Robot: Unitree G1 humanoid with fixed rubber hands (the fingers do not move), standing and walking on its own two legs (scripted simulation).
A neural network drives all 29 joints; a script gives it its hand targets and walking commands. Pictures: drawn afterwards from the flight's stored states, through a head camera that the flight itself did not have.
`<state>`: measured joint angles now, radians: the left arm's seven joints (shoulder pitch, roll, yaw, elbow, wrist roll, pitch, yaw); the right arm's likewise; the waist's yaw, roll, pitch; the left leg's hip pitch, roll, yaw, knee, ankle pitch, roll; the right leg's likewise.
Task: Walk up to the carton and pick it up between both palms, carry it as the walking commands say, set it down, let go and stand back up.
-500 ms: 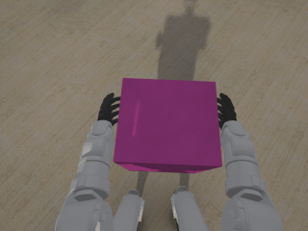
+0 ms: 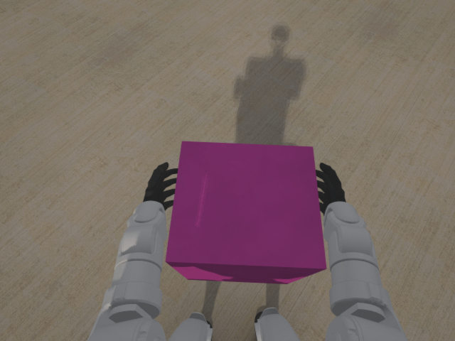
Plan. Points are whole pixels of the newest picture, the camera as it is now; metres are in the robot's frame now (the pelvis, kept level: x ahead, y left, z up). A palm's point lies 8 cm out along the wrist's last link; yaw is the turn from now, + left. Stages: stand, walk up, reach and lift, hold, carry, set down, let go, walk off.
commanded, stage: reach and lift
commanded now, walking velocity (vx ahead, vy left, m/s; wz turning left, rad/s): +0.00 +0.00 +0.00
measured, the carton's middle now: (241, 222) +0.34 -0.02 -0.11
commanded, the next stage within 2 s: none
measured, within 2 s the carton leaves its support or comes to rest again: neither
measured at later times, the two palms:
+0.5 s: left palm (141, 200) +0.33 +0.15 +0.04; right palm (348, 201) +0.33 -0.18 +0.03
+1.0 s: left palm (122, 199) +0.31 +0.15 +0.09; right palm (362, 199) +0.31 -0.17 +0.09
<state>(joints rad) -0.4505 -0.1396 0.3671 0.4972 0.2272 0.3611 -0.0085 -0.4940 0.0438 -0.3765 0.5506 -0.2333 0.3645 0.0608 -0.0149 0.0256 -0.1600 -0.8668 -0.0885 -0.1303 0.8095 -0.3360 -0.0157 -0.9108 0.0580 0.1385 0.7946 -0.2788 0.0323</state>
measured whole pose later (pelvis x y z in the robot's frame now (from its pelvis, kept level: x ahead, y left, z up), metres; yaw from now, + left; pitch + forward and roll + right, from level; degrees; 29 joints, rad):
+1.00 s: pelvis +0.03 +0.00 +0.05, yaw -1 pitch -4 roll +0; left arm -0.22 -0.14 0.25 0.23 0.22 0.69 -0.04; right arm -0.25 0.09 -0.26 0.26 -0.23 0.69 0.06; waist 0.00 0.01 -0.03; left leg -0.07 -0.04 -0.13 0.35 -0.21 0.00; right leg -0.12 0.04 0.14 0.35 -0.16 0.01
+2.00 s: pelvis +0.03 +0.00 +0.05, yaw +0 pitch -5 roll +0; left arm -0.17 -0.13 0.22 0.10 0.20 0.75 -0.06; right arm -0.19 0.11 -0.23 0.12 -0.22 0.74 0.05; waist 0.01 0.01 0.02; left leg -0.03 -0.04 -0.13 0.32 -0.20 0.00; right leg -0.07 0.03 0.12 0.31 -0.15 0.01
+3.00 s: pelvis +0.02 +0.00 +0.05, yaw +1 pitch -3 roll +0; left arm -0.16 -0.12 0.20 0.07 0.18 0.76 -0.05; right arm -0.16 0.12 -0.21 0.08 -0.21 0.76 0.04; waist 0.00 0.00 -0.03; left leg -0.13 -0.04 -0.13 0.41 -0.23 -0.01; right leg -0.17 0.03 0.10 0.41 -0.19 0.01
